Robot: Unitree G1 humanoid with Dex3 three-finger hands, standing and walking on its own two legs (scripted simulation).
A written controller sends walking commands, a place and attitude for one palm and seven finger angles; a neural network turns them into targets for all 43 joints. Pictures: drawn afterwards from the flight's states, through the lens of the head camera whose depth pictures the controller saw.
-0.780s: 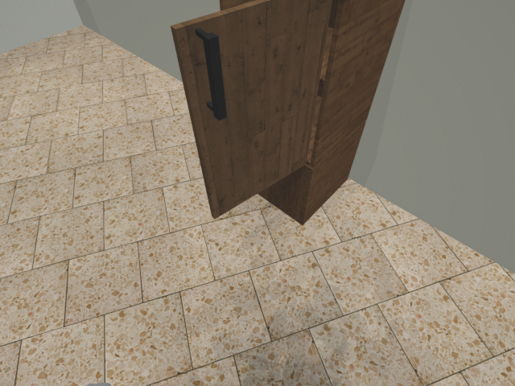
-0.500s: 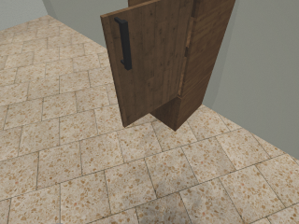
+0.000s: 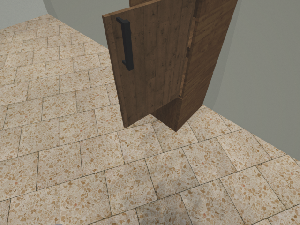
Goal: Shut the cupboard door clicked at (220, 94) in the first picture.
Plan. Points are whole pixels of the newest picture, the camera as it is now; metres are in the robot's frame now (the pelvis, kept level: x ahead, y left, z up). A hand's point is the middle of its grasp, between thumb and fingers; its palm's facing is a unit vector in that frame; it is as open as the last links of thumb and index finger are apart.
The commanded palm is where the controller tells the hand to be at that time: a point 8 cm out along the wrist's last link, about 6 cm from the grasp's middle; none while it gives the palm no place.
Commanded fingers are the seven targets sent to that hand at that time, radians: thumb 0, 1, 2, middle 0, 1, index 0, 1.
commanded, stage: look at it before walking up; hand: left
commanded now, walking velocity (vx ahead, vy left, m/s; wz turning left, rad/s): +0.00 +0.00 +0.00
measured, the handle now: (124, 45) +0.64 +0.12 +0.14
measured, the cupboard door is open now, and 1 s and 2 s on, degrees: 80 80 80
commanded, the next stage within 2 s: walk to a spot facing it in 0.06 s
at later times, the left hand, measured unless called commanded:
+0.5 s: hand out of the picture +0.07 +0.21 -0.18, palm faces -0.15 -0.95 -0.28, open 7.4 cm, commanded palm none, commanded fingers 0.00 0.90 0.90 -0.20 -0.30 -0.20 -0.30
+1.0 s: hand out of the picture +0.08 +0.16 -0.18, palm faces -0.36 -0.90 -0.26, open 7.4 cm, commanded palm none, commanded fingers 0.00 0.90 0.90 -0.20 -0.30 -0.20 -0.30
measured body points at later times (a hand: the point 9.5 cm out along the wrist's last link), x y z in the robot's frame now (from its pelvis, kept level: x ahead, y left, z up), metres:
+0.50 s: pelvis -0.02 +0.00 -0.02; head +0.02 -0.01 +0.43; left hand +0.08 +0.26 -0.16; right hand +0.01 -0.27 -0.17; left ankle -0.04 +0.12 -0.75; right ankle -0.02 -0.10 -0.75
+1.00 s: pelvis -0.04 -0.02 -0.01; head +0.03 -0.04 +0.43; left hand +0.10 +0.21 -0.16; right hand +0.00 -0.30 -0.14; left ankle +0.00 +0.14 -0.72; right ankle -0.04 -0.12 -0.75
